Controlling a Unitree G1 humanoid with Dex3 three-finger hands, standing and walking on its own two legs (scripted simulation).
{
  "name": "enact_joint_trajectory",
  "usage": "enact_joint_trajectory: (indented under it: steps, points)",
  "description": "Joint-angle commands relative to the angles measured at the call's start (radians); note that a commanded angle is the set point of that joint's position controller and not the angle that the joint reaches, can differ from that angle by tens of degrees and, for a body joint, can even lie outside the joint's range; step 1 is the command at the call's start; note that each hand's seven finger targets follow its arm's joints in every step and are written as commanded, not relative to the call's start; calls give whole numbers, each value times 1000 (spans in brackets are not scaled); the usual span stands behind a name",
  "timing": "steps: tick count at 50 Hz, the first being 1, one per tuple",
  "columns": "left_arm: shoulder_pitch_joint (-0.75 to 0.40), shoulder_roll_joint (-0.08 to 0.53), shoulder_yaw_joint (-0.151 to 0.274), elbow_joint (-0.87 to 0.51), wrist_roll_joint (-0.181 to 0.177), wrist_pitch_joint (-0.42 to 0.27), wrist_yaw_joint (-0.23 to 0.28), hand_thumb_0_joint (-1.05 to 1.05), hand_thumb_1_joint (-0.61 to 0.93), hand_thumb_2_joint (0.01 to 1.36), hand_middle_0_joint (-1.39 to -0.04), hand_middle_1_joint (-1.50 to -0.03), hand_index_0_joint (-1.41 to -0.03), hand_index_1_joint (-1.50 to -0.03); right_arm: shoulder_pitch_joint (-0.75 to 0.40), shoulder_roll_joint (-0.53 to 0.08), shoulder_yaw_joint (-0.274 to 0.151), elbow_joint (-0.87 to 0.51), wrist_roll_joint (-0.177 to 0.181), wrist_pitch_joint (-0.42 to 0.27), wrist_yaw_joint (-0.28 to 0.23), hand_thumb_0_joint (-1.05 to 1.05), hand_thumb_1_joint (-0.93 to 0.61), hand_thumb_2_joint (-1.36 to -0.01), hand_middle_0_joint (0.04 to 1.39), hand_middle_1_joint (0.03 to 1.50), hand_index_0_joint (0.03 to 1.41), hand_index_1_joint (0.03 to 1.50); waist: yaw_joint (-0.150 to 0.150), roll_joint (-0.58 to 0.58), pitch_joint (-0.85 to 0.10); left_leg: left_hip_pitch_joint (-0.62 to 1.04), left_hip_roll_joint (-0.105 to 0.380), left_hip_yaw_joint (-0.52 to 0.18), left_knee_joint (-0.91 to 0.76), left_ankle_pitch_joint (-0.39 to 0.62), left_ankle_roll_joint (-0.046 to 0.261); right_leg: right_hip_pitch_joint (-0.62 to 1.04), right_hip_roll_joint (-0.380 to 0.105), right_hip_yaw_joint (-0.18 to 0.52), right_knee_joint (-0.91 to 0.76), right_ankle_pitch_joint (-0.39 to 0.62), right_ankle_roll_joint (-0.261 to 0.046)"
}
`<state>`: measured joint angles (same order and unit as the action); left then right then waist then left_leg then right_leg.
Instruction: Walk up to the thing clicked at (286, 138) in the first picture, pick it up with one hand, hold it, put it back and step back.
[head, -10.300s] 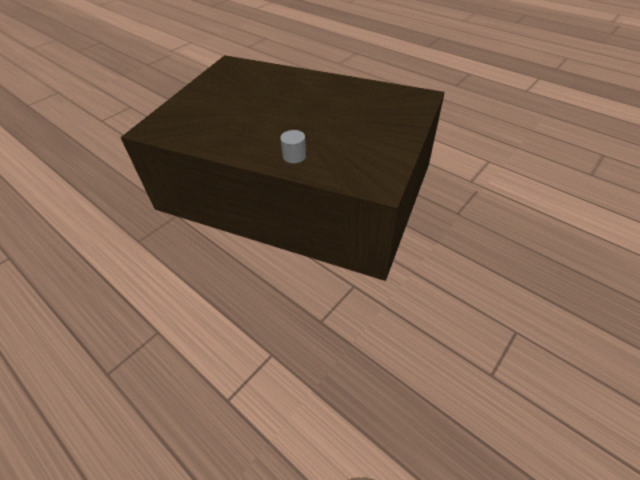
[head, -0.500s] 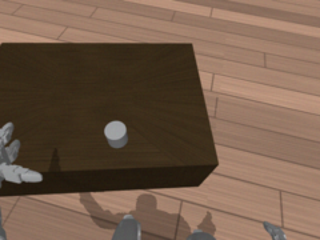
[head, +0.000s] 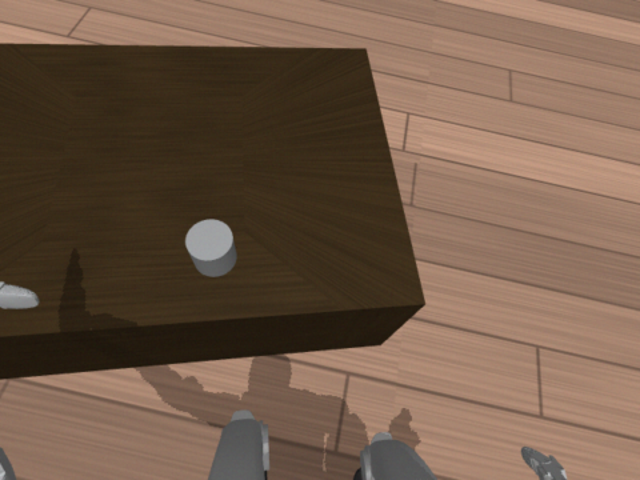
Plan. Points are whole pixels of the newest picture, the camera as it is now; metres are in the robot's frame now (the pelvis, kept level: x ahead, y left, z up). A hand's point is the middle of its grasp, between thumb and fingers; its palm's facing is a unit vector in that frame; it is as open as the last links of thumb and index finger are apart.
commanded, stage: go down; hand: left
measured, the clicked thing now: (212, 248) +0.51 +0.19 -0.27
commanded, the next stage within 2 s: none
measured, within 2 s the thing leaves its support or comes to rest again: neither
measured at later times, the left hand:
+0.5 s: hand out of the picture +0.39 +0.38 +0.01, palm faces +0.19 -0.98 -0.07, open 17.0 cm
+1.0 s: hand out of the picture +0.41 +0.39 +0.01, palm faces +0.18 -0.98 -0.05, open 17.1 cm
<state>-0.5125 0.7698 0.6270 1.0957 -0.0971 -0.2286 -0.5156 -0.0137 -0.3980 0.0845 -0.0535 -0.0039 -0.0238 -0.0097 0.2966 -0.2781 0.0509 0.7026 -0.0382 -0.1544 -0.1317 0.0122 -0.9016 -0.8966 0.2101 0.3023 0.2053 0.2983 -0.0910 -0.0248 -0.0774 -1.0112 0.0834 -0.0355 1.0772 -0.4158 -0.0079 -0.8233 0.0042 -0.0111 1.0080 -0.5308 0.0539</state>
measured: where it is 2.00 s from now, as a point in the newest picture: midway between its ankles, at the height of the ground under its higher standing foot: outside the picture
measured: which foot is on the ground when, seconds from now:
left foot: down 0.00-1.00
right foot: down 0.00-1.00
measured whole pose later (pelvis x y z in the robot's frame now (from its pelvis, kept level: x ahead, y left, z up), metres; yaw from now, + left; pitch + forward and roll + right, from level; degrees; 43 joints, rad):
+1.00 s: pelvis +0.00 +0.00 -0.02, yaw +0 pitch +24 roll -6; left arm -0.65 0.85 0.68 1.15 -0.12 -0.27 -0.58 -0.01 -0.43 0.08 -0.05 -0.01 -0.02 -0.02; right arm 0.28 -0.28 0.08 0.69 -0.05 -0.14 -0.12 0.01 -0.92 -0.90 0.21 0.30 0.21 0.30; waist -0.11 -0.02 -0.09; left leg -1.15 0.08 -0.06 1.18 -0.45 0.00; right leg -0.95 0.01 -0.03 1.10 -0.57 0.06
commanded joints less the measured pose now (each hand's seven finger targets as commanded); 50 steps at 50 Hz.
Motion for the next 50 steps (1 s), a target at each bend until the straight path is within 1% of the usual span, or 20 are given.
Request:
enact_joint_trajectory:
  steps: [1, 2, 5, 9, 11, 13, 15, 16, 18, 21, 28, 31, 33, 35, 38, 40, 41, 45, 48, 50]
  points:
    - [-230, 374, 57, -177, -35, -57, -11, 0, -381, 78, -50, 0, -22, -7, 109, -210, -78, -72, 6, -22, -22, 0, -900, -903, 200, 300, 200, 300, 35, 234, -434, 525, -18, -17, -111, 339, 19, -40, 25, -38, -118, 286, -69]
    - [-190, 357, 59, -146, -38, -49, -13, 0, -399, 79, -49, 0, -21, -9, 113, -209, -77, -72, 7, -20, -23, 0, -902, -904, 200, 300, 200, 300, 38, 209, -429, 517, -19, -17, -110, 351, 20, -30, 27, -42, -120, 298, -67]
    - [-209, 386, 75, -185, -43, -52, -13, 0, -417, 77, -49, 0, -23, -14, 121, -206, -73, -69, 7, -16, -21, 0, -906, -905, 200, 300, 200, 300, 42, 207, -453, 521, -18, -17, -96, 398, 23, -12, 29, -43, -114, 335, -63]
    - [-218, 365, 69, -197, -43, -56, -12, 0, -428, 71, -50, 0, -25, -14, 122, -209, -80, -67, 6, -13, -19, 0, -907, -904, 200, 300, 200, 300, 36, 220, -449, 547, -13, -27, -97, 422, 18, -46, 29, -48, -101, 324, -64]
    - [-247, 374, 73, -224, -42, -66, -12, 0, -423, 69, -51, 0, -26, -13, 121, -210, -83, -62, 6, -13, -17, 0, -908, -904, 200, 300, 200, 300, 42, 249, -442, 550, -8, -40, -111, 397, 9, -72, 30, -53, -92, 282, -69]
    - [-298, 390, 73, -239, -38, -74, -8, 0, -420, 67, -47, 0, -25, -15, 118, -210, -83, -67, 5, -11, -18, 0, -905, -904, 200, 300, 200, 300, 31, 258, -418, 528, -7, -43, -124, 310, 8, -82, 32, -51, -96, 235, -71]
    - [-318, 372, 56, -223, -39, -82, -7, 0, -382, 80, -39, 0, -18, -14, 113, -206, -79, -67, 4, -13, -20, 0, -897, -902, 200, 300, 200, 300, 17, 239, -396, 508, -9, -38, -129, 252, 12, -86, 29, -46, -101, 217, -71]
    - [-324, 376, 65, -213, -41, -86, -13, 0, -405, 69, -44, 0, -22, -13, 121, -210, -80, -57, 3, -13, -23, 0, -902, -903, 200, 300, 200, 300, 12, 249, -420, 528, -5, -44, -119, 286, 9, -99, 32, -49, -93, 231, -70]
    - [-350, 374, 59, -194, -45, -89, -22, 0, -392, 65, -44, 0, -24, -11, 117, -211, -77, -62, 1, -14, -24, 0, -904, -903, 200, 300, 200, 300, -2, 229, -412, 509, -10, -38, -107, 263, 15, -100, 31, -43, -100, 231, -70]
    - [-335, 385, 55, -152, -39, -90, -32, 0, -402, 72, -45, -5, -24, -20, 109, -206, -66, -64, -2, -12, -25, 0, -899, -902, 200, 300, 200, 300, 7, 240, -404, 486, -16, -28, -95, 251, 17, -106, 27, -37, -97, 224, -70]
    - [-348, 439, 88, -140, -46, -93, -48, 0, -432, 75, -46, -7, -23, -25, 120, -215, -55, -69, -5, -9, -20, 0, -905, -904, 200, 300, 200, 300, 17, 238, -454, 488, -16, -38, -62, 325, 18, -116, 26, -45, -72, 259, -67]
    - [-357, 472, 113, -170, -50, -102, -50, 0, -415, 77, -45, 0, -19, -21, 127, -212, -50, -68, -6, -6, -18, 0, -908, -905, 200, 300, 200, 300, 25, 240, -502, 497, -20, -30, -35, 390, 24, -86, 24, -37, -65, 321, -61]
    - [-347, 472, 119, -159, -53, -101, -56, 0, -423, 77, -47, -8, -22, -27, 123, -215, -52, -70, -6, -6, -18, 0, -914, -906, 200, 300, 200, 300, 26, 255, -494, 498, -18, -37, -41, 375, 19, -109, 26, -40, -54, 294, -65]
    - [-357, 458, 105, -152, -53, -101, -55, 0, -405, 82, -43, -8, -17, -28, 121, -214, -51, -74, -6, -4, -17, 0, -913, -907, 200, 300, 200, 300, 17, 235, -481, 479, -20, -29, -36, 354, 25, -103, 23, -34, -63, 299, -62]
    - [-353, 477, 118, -154, -58, -100, -62, 0, -422, 75, -47, -4, -20, -25, 129, -215, -47, -70, -7, -4, -15, 0, -914, -907, 200, 300, 200, 300, 23, 246, -500, 484, -19, -33, -20, 403, 25, -101, 23, -37, -52, 332, -60]
    - [-368, 447, 95, -152, -57, -96, -69, 0, -427, 79, -48, -3, -19, -26, 140, -219, -53, -65, -4, -2, -14, 0, -916, -908, 200, 300, 200, 300, 3, 235, -514, 506, -16, -39, -10, 444, 24, -117, 26, -39, -44, 351, -59]
    - [-366, 461, 101, -150, -55, -97, -70, 0, -420, 75, -49, -5, -21, -26, 133, -218, -50, -65, -6, -3, -14, 0, -913, -906, 200, 300, 200, 300, 13, 253, -498, 493, -18, -37, -12, 423, 23, -130, 23, -37, -45, 329, -61]
    - [-389, 461, 99, -157, -56, -99, -71, 0, -436, 71, -49, -5, -22, -26, 143, -222, -52, -58, -7, -5, -9, 0, -916, -907, 200, 300, 200, 300, 12, 268, -502, 511, -9, -58, -14, 439, 13, -171, 27, -54, -23, 301, -66]
    - [-411, 467, 101, -135, -55, -100, -72, 0, -433, 70, -48, -4, -22, -24, 150, -219, -48, -56, -7, 0, -11, 0, -911, -905, 200, 300, 200, 300, 2, 251, -485, 481, -14, -52, -10, 382, 18, -166, 29, -50, -32, 286, -64]
    - [-437, 493, 112, -152, -55, -107, -69, 0, -439, 75, -45, -13, -20, -32, 140, -218, -47, -61, -5, -1, -9, 0, -914, -907, 200, 300, 200, 300, 8, 262, -475, 452, -18, -47, -25, 298, 18, -163, 28, -44, -31, 241, -68]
